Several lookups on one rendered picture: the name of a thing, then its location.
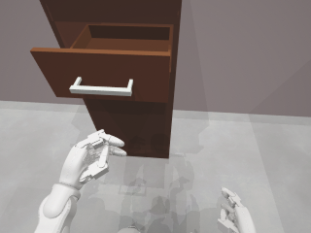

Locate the robot left forearm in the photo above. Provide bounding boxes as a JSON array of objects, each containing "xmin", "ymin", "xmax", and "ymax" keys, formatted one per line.
[{"xmin": 34, "ymin": 183, "xmax": 81, "ymax": 233}]

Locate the left robot hand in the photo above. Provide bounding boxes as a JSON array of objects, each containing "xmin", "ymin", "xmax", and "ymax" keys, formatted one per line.
[{"xmin": 59, "ymin": 129, "xmax": 127, "ymax": 190}]

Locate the right robot hand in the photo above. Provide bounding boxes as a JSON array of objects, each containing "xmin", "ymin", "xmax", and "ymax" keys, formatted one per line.
[{"xmin": 218, "ymin": 187, "xmax": 257, "ymax": 233}]

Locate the drawer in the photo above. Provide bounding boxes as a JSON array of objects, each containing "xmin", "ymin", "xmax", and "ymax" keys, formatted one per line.
[{"xmin": 30, "ymin": 24, "xmax": 173, "ymax": 103}]

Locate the cabinet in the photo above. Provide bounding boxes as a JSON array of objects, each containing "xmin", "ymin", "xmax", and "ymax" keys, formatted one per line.
[{"xmin": 40, "ymin": 0, "xmax": 182, "ymax": 159}]

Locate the handle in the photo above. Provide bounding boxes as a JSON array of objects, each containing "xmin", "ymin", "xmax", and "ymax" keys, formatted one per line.
[{"xmin": 69, "ymin": 77, "xmax": 133, "ymax": 96}]

